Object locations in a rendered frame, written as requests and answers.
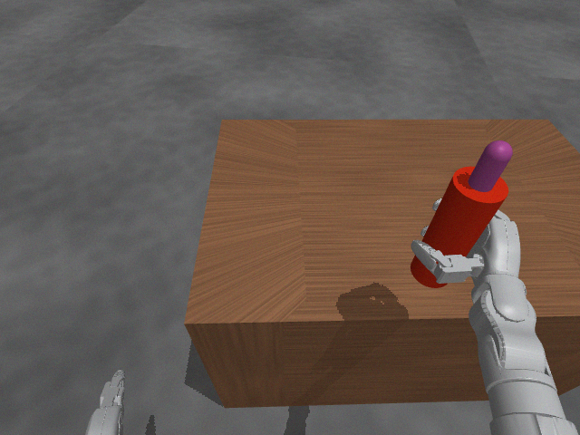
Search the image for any left robot hand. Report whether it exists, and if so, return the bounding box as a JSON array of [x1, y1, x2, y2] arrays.
[[85, 370, 125, 435]]

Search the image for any right robot arm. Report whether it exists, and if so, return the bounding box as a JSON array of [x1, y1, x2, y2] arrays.
[[469, 274, 578, 435]]

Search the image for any bottle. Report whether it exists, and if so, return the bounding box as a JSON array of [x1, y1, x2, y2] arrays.
[[411, 140, 513, 288]]

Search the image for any right robot hand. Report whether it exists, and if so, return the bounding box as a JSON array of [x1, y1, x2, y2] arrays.
[[411, 198, 521, 285]]

